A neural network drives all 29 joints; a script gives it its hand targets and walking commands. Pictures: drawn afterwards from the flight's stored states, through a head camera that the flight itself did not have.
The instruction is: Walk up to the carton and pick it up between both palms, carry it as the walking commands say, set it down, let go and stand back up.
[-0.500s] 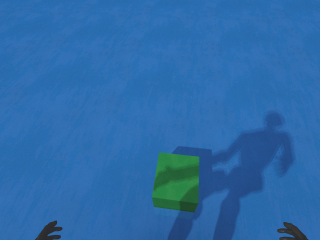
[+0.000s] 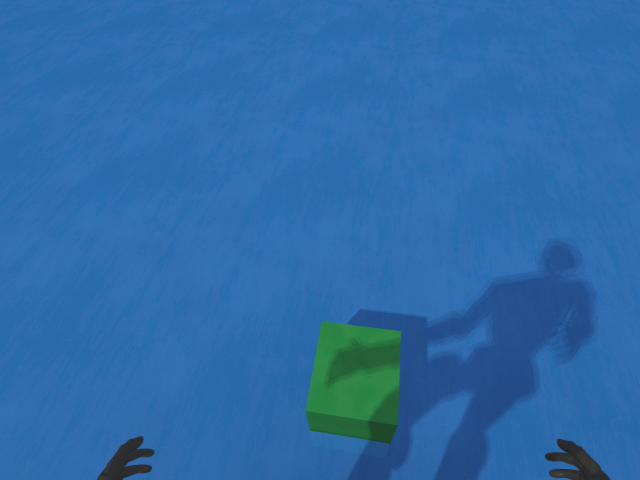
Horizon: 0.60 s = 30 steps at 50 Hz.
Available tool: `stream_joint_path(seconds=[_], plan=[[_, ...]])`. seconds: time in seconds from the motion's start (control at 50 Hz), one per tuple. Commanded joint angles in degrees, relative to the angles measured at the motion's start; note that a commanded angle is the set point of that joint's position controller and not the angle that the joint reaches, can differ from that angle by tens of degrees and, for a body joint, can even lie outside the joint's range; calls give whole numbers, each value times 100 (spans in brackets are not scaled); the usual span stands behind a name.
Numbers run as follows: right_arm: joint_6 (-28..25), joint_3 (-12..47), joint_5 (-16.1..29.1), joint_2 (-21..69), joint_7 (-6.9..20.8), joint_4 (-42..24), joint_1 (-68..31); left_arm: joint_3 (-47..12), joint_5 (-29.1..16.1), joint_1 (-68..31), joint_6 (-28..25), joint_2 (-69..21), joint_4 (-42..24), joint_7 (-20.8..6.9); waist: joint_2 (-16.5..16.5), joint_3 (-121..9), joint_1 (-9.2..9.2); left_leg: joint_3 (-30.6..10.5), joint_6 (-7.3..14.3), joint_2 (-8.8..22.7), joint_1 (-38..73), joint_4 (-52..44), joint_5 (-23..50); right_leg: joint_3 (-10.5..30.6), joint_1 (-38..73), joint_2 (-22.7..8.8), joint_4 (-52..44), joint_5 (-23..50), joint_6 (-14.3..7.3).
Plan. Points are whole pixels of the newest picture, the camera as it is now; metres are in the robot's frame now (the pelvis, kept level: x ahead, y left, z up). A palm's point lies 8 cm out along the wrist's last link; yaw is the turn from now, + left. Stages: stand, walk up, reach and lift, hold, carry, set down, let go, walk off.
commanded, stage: stand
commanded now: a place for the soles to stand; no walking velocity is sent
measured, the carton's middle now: (355, 381) +0.48 -0.04 -0.68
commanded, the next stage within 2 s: reach and lift in 0.20 s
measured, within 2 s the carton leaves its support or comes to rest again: neither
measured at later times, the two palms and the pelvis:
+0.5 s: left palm (150, 456) +0.17 +0.27 -0.10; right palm out of the picture +0.14 -0.30 -0.11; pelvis -0.03 +0.00 -0.02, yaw -7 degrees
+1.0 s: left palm (203, 388) +0.28 +0.23 -0.16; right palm (520, 400) +0.26 -0.27 -0.16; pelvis -0.08 +0.00 -0.07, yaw -5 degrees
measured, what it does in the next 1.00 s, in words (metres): lowers itself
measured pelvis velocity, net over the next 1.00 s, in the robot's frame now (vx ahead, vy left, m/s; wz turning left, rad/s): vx -0.08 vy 0.00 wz -0.09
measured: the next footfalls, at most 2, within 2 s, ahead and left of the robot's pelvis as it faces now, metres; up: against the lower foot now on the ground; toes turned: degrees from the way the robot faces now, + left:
none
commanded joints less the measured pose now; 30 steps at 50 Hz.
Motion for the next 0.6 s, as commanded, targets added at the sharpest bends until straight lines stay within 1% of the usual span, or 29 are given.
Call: stream_joint_path(seconds=[0.0,0.02,0.04,0.06,0.08,0.1,0.12,0.14,0.16,0.18,0.2,0.22,0.24,0.26,0.28,0.32,0.34,0.36,0.38,0.4,0.42,0.44,0.46,0.48,0.5,0.52,0.54,0.56,0.58], plan=[[-69,-180,6,-1007,-16,-202,-196,243,-3,-182,-71,1199,-164,32,-10,-629,-12,-390,112,785,-137,-302,1423,498,477,-696,-296,1049,-224],[-71,-164,1,-1010,-12,-205,-202,244,21,-200,-83,1227,-174,31,52,-588,-39,-406,78,790,-163,-311,1509,483,474,-713,-311,1038,-208],[-83,-173,-20,-1023,-26,-158,-240,223,0,-235,-84,1233,-159,23,14,-501,22,-403,88,770,-241,-257,1479,464,412,-731,-389,1048,-214],[-75,-168,-1,-1025,-29,-155,-202,216,-4,-241,-83,1253,-140,22,39,-474,-29,-441,104,766,-207,-335,1464,548,365,-703,-364,938,-218],[-55,-189,-7,-1028,-30,-144,-187,197,12,-280,-67,1234,-102,15,-18,-443,-38,-445,87,799,-186,-401,1413,470,337,-704,-364,872,-228],[-58,-175,-11,-1008,-25,-149,-213,213,2,-220,-74,1212,-128,4,-17,-594,7,-439,131,818,-127,-328,1405,480,373,-665,-345,863,-210],[-49,-169,-9,-989,-21,-142,-183,214,19,-265,-65,1199,-152,6,-200,-505,4,-442,111,824,-196,-404,1287,486,331,-667,-382,803,-211],[-59,-167,1,-978,-17,-110,-243,192,16,-171,-63,1182,-50,12,68,-530,19,-427,91,784,-143,-404,1091,485,281,-656,-413,585,-189],[-65,-151,-14,-1026,-14,-146,-252,238,48,-190,-72,1235,-74,8,-84,-464,0,-453,92,787,-314,-388,1213,432,424,-674,-401,760,-194],[-70,-146,2,-1012,-22,-65,-202,227,26,-205,-62,1248,-42,14,-23,-400,12,-391,98,758,-333,-436,1105,519,409,-662,-372,763,-202],[280,-669,-421,-496,198,-2076,-979,559,-51,-1240,306,294,-2053,-125,-216,84,224,213,29,579,-1098,289,95,724,-1377,217,565,-245,-190],[620,-567,-352,-542,291,-2592,-716,596,-45,-1139,605,681,-2947,-220,-7,-29,96,474,-96,615,-1376,273,-240,555,-930,191,656,-457,-220],[896,-667,-300,-556,327,-2714,-610,702,71,-885,871,814,-2936,-317,217,59,51,754,-176,601,-1673,236,-376,342,-570,303,777,-360,-86],[1050,-759,-305,-765,361,-2922,-402,867,128,-539,1071,846,-3017,-308,42,-18,145,880,-144,529,-1663,37,-309,94,-202,406,780,-46,15],[1174,-950,-354,-858,381,-2842,-270,848,222,-266,1181,730,-3104,-342,377,-243,88,882,-156,492,-1641,61,-328,131,46,440,868,154,8],[1417,-984,-444,-825,374,-2862,193,1175,495,184,1390,743,-2989,-294,194,-342,154,939,-126,275,-1440,249,30,236,12,375,855,402,9],[1471,-960,-460,-734,376,-2965,65,1240,469,277,1480,596,-3095,-304,277,-604,216,945,-183,218,-1206,375,255,346,-55,350,832,410,-41],[1412,-856,-425,-487,378,-3290,-152,1282,443,273,1461,609,-3111,-354,-78,-860,330,979,-122,183,-1046,581,514,425,-67,321,864,528,40],[1397,-997,-501,-617,382,-3366,-195,1209,379,322,1426,508,-3096,-346,-229,-956,275,926,-165,161,-1035,620,697,458,-68,349,941,778,60],[1398,-796,-423,-434,402,-3394,-248,1225,415,267,1392,423,-3016,-362,-131,-859,299,916,-173,160,-1022,816,732,472,-316,323,1111,764,108],[1408,-751,-391,-332,408,-3458,-480,1244,431,181,1420,414,-3190,-387,214,-951,384,945,-203,133,-1239,934,649,517,-368,306,1200,694,73],[1421,-651,-299,-219,418,-3458,-644,1292,469,37,1415,409,-3011,-337,-66,-762,471,904,-168,180,-1242,1082,542,501,-453,296,1375,618,138],[1441,-695,-379,-347,379,-3475,-784,1287,429,-161,1392,374,-3120,-335,-254,-812,471,904,-226,176,-1597,1267,498,553,-630,314,1528,595,152],[1452,-686,-300,-334,342,-3639,-1214,1302,355,-465,1371,415,-3186,-348,-265,-1123,398,829,-181,191,-1446,1436,556,569,-720,297,1669,636,182],[1479,-604,-254,-221,307,-3611,-1211,1311,381,-594,1391,461,-3110,-350,-163,-1114,369,846,-190,179,-1704,1627,512,585,-834,296,1855,709,185],[1485,-596,-214,-226,271,-3659,-1504,1342,290,-774,1397,390,-3154,-340,-225,-1251,434,821,-184,184,-1785,1695,636,577,-948,318,1934,730,187],[1484,-737,-293,-198,187,-3483,-1414,1225,242,-915,1400,370,-3131,-305,-90,-1322,215,744,-213,167,-1901,1874,787,582,-1196,295,2117,949,158],[1522,-714,-271,-152,163,-3581,-1754,1246,145,-1264,1390,369,-3273,-293,-300,-1749,207,725,-179,179,-1813,1973,992,579,-1184,334,2202,1140,177],[1500,-820,-273,-288,101,-3477,-1737,1211,136,-1265,1396,426,-3114,-284,-206,-1854,136,736,-210,133,-1948,2149,1142,578,-1187,331,2358,1438,185]])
